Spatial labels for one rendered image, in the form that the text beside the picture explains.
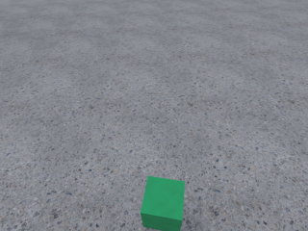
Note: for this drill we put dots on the carton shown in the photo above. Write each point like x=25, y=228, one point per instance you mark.
x=163, y=204

